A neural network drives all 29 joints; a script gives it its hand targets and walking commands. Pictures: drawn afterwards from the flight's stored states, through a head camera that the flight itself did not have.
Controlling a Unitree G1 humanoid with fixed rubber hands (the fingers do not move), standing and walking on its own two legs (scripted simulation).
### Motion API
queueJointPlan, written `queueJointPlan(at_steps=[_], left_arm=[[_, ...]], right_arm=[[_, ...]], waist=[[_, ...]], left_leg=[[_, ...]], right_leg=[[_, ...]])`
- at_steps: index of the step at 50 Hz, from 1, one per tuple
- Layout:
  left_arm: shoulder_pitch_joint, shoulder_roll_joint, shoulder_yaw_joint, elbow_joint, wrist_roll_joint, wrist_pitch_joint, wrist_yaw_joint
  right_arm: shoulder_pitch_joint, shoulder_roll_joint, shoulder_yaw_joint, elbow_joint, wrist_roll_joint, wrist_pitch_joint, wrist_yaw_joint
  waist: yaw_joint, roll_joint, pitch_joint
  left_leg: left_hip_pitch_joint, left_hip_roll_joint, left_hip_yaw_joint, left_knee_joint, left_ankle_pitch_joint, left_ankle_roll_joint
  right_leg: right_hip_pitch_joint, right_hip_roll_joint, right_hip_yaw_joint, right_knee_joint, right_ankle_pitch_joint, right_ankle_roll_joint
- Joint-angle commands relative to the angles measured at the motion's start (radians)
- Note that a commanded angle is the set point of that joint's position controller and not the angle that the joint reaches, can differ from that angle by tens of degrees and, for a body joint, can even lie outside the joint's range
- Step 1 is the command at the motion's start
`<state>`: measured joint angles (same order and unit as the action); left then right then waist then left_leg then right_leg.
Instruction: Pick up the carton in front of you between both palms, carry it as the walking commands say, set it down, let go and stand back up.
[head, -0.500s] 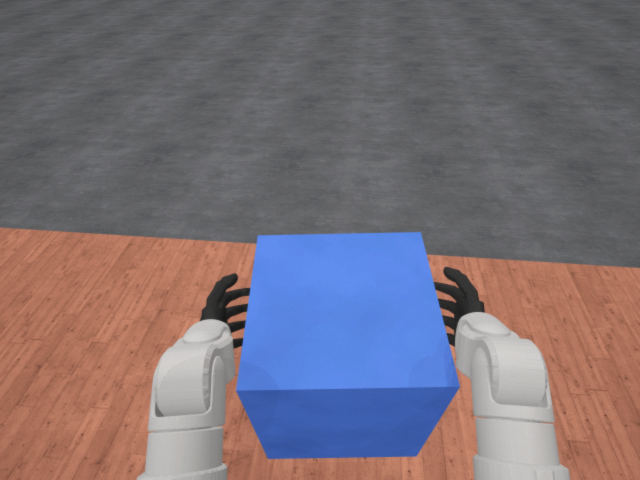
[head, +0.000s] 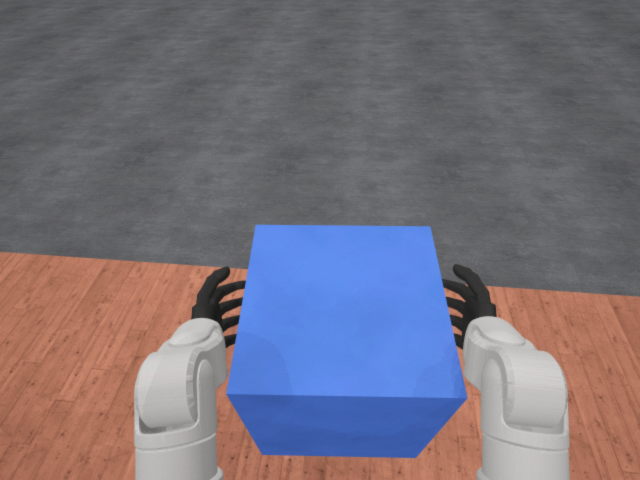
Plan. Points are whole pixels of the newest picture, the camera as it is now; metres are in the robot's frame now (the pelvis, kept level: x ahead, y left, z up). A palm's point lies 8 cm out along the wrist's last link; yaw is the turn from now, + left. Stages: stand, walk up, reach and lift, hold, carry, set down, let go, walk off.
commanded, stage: carry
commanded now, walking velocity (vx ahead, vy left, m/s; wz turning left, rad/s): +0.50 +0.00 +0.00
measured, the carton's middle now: (340, 348) +0.28 +0.01 +0.02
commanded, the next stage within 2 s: none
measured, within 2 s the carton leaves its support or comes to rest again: neither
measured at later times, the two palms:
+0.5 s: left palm (266, 153) +0.59 +0.14 +0.11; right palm (444, 151) +0.60 -0.16 +0.11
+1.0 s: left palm (283, 47) +1.00 +0.16 +0.13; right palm (411, 43) +1.01 -0.14 +0.14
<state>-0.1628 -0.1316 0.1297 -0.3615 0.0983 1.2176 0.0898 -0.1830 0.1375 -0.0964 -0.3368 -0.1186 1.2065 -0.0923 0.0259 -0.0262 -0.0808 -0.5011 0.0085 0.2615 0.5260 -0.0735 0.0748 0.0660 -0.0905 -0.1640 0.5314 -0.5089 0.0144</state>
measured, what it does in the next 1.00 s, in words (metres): walks ahead: right foot, then left foot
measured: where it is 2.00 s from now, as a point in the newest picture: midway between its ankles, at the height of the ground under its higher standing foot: (340, 237)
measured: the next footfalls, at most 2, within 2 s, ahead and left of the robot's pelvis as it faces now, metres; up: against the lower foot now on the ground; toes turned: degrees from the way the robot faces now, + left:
right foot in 0.50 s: +0.51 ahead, -0.10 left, +0.00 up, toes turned -10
left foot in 1.00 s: +0.84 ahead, +0.09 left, +0.00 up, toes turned +8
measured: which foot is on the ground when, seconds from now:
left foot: down 0.00-0.52, up 0.54-0.98, down 1.00-1.00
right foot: down 0.00-0.02, up 0.04-0.48, down 0.50-1.00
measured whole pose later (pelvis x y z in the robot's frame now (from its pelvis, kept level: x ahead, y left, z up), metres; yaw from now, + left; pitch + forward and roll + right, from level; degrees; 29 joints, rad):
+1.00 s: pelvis +0.66 +0.00 +0.00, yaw +0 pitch +3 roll +0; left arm -0.61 -0.01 0.16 0.02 0.06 1.22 0.12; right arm -0.62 0.01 -0.19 0.02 -0.08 1.22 -0.12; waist 0.02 0.00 -0.05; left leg -0.55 0.03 0.17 0.55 -0.08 0.10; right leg -0.01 -0.04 -0.19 0.52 -0.53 0.00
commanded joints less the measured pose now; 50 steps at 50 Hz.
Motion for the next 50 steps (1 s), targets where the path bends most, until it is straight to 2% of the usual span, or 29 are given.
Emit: queueJointPlan(at_steps=[1, 2, 3, 4, 5, 7, 9, 14, 19, 21, 22, 23, 24, 25, 26, 27, 28, 29, 30, 31, 32, 33, 35, 38, 43, 46, 48, 49, 50], left_arm=[[-0.516, -0.849, -0.746, -0.061, -0.427, 0.008, -0.289], [-0.514, -0.856, -0.747, -0.038, -0.414, 0.002, -0.287], [-0.504, -0.877, -0.743, -0.028, -0.409, -0.006, -0.287], [-0.5, -0.904, -0.744, -0.015, -0.404, -0.017, -0.287], [-0.487, -0.934, -0.742, -0.002, -0.399, -0.029, -0.284], [-0.448, -0.969, -0.743, 0.014, -0.382, -0.05, -0.276], [-0.402, -0.988, -0.742, 0.033, -0.36, -0.07, -0.264], [-0.385, -0.978, -0.756, -0.006, -0.346, -0.087, -0.238], [-0.416, -0.892, -0.764, -0.088, -0.377, -0.046, -0.231], [-0.42, -0.857, -0.757, -0.093, -0.387, -0.022, -0.235], [-0.421, -0.844, -0.752, -0.093, -0.391, -0.011, -0.238], [-0.418, -0.833, -0.744, -0.087, -0.393, -0.003, -0.241], [-0.413, -0.824, -0.734, -0.076, -0.392, 0.004, -0.243], [-0.425, -0.819, -0.73, -0.075, -0.391, 0.009, -0.246], [-0.436, -0.803, -0.715, -0.059, -0.382, 0.012, -0.249], [-0.438, -0.822, -0.71, -0.033, -0.388, 0.009, -0.251], [-0.461, -0.842, -0.717, -0.046, -0.402, 0.009, -0.253], [-0.487, -0.871, -0.727, -0.047, -0.411, 0.004, -0.254], [-0.525, -0.893, -0.738, -0.056, -0.42, -0.004, -0.256], [-0.563, -0.906, -0.748, -0.06, -0.428, -0.01, -0.256], [-0.588, -0.909, -0.757, -0.06, -0.436, -0.016, -0.257], [-0.602, -0.902, -0.764, -0.056, -0.441, -0.02, -0.258], [-0.632, -0.87, -0.769, -0.035, -0.447, -0.028, -0.26], [-0.723, -0.804, -0.757, 0.018, -0.454, -0.037, -0.254], [-0.89, -0.733, -0.682, 0.158, -0.462, -0.033, -0.225], [-0.978, -0.751, -0.638, 0.251, -0.463, -0.022, -0.211], [-1.051, -0.782, -0.611, 0.311, -0.465, -0.021, -0.205], [-1.088, -0.799, -0.601, 0.34, -0.468, -0.022, -0.203], [-1.127, -0.815, -0.591, 0.363, -0.47, -0.024, -0.201]], right_arm=[[-0.409, 0.882, 0.675, 0.006, 0.358, -0.007, 0.24], [-0.416, 0.902, 0.686, 0.003, 0.378, -0.008, 0.245], [-0.422, 0.933, 0.699, -0.003, 0.39, -0.014, 0.25], [-0.442, 0.959, 0.71, -0.009, 0.403, -0.022, 0.255], [-0.459, 0.978, 0.726, -0.016, 0.415, -0.029, 0.26], [-0.46, 0.997, 0.743, -0.022, 0.435, -0.04, 0.272], [-0.438, 0.992, 0.748, -0.024, 0.449, -0.048, 0.284], [-0.4, 0.941, 0.739, -0.046, 0.456, -0.053, 0.299], [-0.369, 0.854, 0.704, -0.085, 0.428, -0.023, 0.277], [-0.356, 0.825, 0.689, -0.084, 0.409, -0.006, 0.266], [-0.359, 0.814, 0.684, -0.085, 0.401, 0.003, 0.262], [-0.367, 0.805, 0.681, -0.09, 0.396, 0.011, 0.259], [-0.378, 0.797, 0.68, -0.094, 0.395, 0.02, 0.258], [-0.398, 0.785, 0.678, -0.098, 0.395, 0.026, 0.257], [-0.442, 0.789, 0.691, -0.114, 0.406, 0.037, 0.256], [-0.461, 0.789, 0.695, -0.118, 0.414, 0.043, 0.258], [-0.486, 0.815, 0.701, -0.097, 0.413, 0.038, 0.258], [-0.508, 0.838, 0.702, -0.093, 0.417, 0.03, 0.259], [-0.53, 0.858, 0.709, -0.089, 0.422, 0.021, 0.259], [-0.546, 0.878, 0.715, -0.077, 0.424, 0.013, 0.258], [-0.554, 0.89, 0.719, -0.062, 0.422, 0.005, 0.254], [-0.556, 0.889, 0.721, -0.046, 0.418, -0.003, 0.249], [-0.574, 0.871, 0.723, -0.014, 0.405, -0.016, 0.237], [-0.673, 0.822, 0.717, 0.032, 0.4, -0.025, 0.216], [-0.857, 0.758, 0.658, 0.157, 0.425, -0.012, 0.187], [-0.937, 0.764, 0.605, 0.253, 0.437, 0.001, 0.185], [-0.997, 0.778, 0.56, 0.317, 0.442, 0.002, 0.188], [-1.014, 0.788, 0.533, 0.359, 0.443, -0.001, 0.191], [-1.027, 0.797, 0.506, 0.395, 0.444, -0.006, 0.194]], waist=[[-0.058, 0.296, -0.366], [-0.05, 0.204, -0.333], [-0.053, 0.159, -0.315], [-0.051, 0.068, -0.293], [-0.045, 0.038, -0.281], [-0.039, 0.083, -0.29], [-0.04, 0.11, -0.283], [-0.045, 0.152, -0.201], [-0.052, 0.168, -0.109], [-0.051, 0.174, -0.086], [-0.047, 0.183, -0.096], [-0.038, 0.189, -0.13], [-0.021, 0.169, -0.187], [-0.002, 0.117, -0.259], [0.008, -0.095, -0.36], [0.012, -0.278, -0.373], [0.003, -0.199, -0.345], [0.003, -0.127, -0.34], [-0.004, -0.031, -0.316], [-0.01, -0.01, -0.302], [-0.011, -0.027, -0.307], [-0.01, -0.049, -0.307], [-0.008, -0.076, -0.288], [0.006, -0.093, -0.236], [0.033, -0.106, -0.177], [0.032, -0.118, -0.154], [-0.003, -0.121, -0.188], [-0.044, -0.086, -0.246], [-0.082, -0.014, -0.34]], left_leg=[[0.783, 0.4, -0.793, -0.288, -0.315, 0.156], [0.754, 0.433, -0.803, -0.311, -0.255, 0.193], [0.687, 0.399, -0.701, -0.298, -0.141, 0.179], [0.62, 0.371, -0.602, -0.287, -0.059, 0.142], [0.572, 0.345, -0.528, -0.299, -0.021, 0.109], [0.524, 0.31, -0.417, -0.325, -0.022, 0.07], [0.523, 0.292, -0.348, -0.346, -0.015, 0.066], [0.585, 0.245, -0.227, -0.349, 0.133, 0.058], [0.612, 0.218, -0.147, -0.32, 0.278, 0.051], [0.62, 0.218, -0.125, -0.289, 0.36, 0.039], [0.619, 0.218, -0.106, -0.239, 0.465, 0.026], [0.612, 0.208, -0.075, -0.147, 0.564, 0.009], [0.563, 0.173, -0.02, 0.009, 0.591, -0.019], [0.419, 0.151, -0.025, 0.195, 0.414, -0.046], [0.149, 0.073, -0.053, 0.509, 0.107, -0.08], [-0.097, -0.054, -0.13, 0.732, -0.375, -0.094], [-0.16, 0.016, -0.242, 0.845, -0.391, -0.058], [-0.171, 0.057, -0.259, 0.851, -0.35, -0.034], [-0.157, 0.095, -0.269, 0.79, -0.294, -0.024], [-0.128, 0.116, -0.274, 0.716, -0.248, -0.023], [-0.098, 0.116, -0.255, 0.669, -0.216, -0.026], [-0.093, 0.106, -0.235, 0.633, -0.197, -0.03], [-0.118, 0.099, -0.205, 0.541, -0.175, -0.042], [-0.192, 0.087, -0.164, 0.395, -0.104, -0.055], [-0.193, 0.056, -0.114, 0.196, -0.001, -0.021], [-0.142, 0.031, -0.094, 0.104, 0.018, 0.015], [0.002, -0.014, -0.067, 0.049, -0.013, 0.036], [0.16, -0.059, -0.024, -0.022, -0.007, 0.032], [0.39, -0.029, -0.07, -0.02, -0.042, 0.024]], right_leg=[[-0.608, 0.13, 0.016, 0.682, 0.125, 0.008], [-0.687, 0.075, 0.135, 0.819, 0.06, -0.023], [-0.704, 0.028, 0.161, 0.841, 0.088, -0.048], [-0.697, -0.008, 0.165, 0.788, 0.135, -0.058], [-0.689, -0.035, 0.169, 0.706, 0.183, -0.059], [-0.641, -0.033, 0.141, 0.586, 0.232, -0.05], [-0.648, -0.02, 0.103, 0.477, 0.247, -0.035], [-0.735, 0.0, 0.021, 0.22, 0.377, -0.009], [-0.704, 0.03, -0.047, 0.056, 0.465, -0.027], [-0.642, 0.043, -0.069, -0.001, 0.49, -0.044], [-0.573, 0.061, -0.084, -0.021, 0.489, -0.054], [-0.465, 0.094, -0.114, -0.042, 0.472, -0.058], [-0.29, 0.139, -0.159, -0.088, 0.439, -0.06], [-0.07, 0.071, -0.078, -0.084, 0.384, -0.066], [0.16, -0.22, 0.379, -0.139, 0.22, -0.186], [0.248, -0.349, 0.706, -0.287, 0.277, -0.29], [0.211, -0.339, 0.613, -0.286, 0.371, -0.28], [0.156, -0.304, 0.516, -0.261, 0.455, -0.253], [0.082, -0.281, 0.42, -0.259, 0.497, -0.211], [0.015, -0.255, 0.35, -0.273, 0.479, -0.177], [-0.017, -0.236, 0.291, -0.285, 0.454, -0.158], [-0.03, -0.221, 0.254, -0.295, 0.445, -0.156], [-0.036, -0.199, 0.196, -0.311, 0.434, -0.161], [-0.009, -0.169, 0.138, -0.301, 0.511, -0.179], [0.01, -0.141, 0.087, -0.246, 0.622, -0.184], [0.029, -0.137, 0.068, -0.188, 0.716, -0.164], [0.019, -0.128, 0.032, -0.066, 0.914, -0.132], [-0.005, -0.093, -0.023, 0.092, 0.961, -0.1], [-0.119, -0.052, -0.042, 0.312, 0.799, -0.075]])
